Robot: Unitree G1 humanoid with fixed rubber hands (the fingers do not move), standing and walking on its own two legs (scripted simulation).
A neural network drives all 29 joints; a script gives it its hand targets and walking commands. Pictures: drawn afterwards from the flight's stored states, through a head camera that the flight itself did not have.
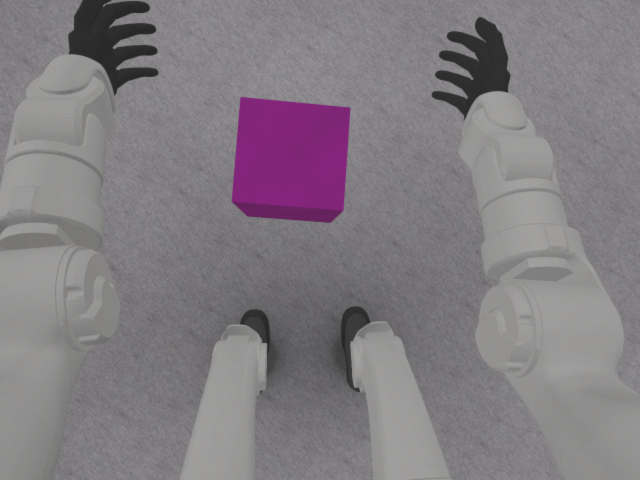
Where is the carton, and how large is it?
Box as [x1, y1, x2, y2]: [232, 97, 349, 222]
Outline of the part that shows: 240,97 232,201 245,214 249,216 330,222 343,210 349,108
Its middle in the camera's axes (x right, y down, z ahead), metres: -0.06 -0.15 +0.86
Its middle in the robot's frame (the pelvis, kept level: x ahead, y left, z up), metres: +0.55 +0.02 -0.53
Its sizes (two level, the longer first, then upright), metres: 0.210 0.200 0.250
